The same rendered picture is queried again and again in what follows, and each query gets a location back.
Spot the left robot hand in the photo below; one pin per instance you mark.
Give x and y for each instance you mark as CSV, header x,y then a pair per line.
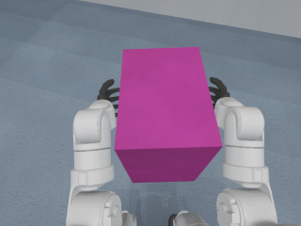
x,y
104,93

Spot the left robot thigh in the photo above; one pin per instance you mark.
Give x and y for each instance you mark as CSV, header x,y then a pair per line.
x,y
128,219

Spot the robot left forearm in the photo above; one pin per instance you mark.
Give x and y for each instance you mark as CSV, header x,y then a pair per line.
x,y
91,131

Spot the robot thigh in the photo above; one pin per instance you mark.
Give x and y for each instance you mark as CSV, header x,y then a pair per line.
x,y
189,219
128,219

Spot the robot left upper arm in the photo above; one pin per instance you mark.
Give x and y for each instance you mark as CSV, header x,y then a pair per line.
x,y
95,208

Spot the robot right forearm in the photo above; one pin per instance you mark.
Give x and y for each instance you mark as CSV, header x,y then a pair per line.
x,y
244,139

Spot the right robot thigh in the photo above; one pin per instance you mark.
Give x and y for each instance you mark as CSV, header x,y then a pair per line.
x,y
189,219

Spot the robot right upper arm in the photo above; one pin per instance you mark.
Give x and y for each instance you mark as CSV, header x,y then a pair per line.
x,y
246,207

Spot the right robot hand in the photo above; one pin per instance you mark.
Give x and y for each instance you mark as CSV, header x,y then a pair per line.
x,y
220,92

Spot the carton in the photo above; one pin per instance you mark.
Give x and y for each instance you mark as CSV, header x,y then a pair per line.
x,y
166,126

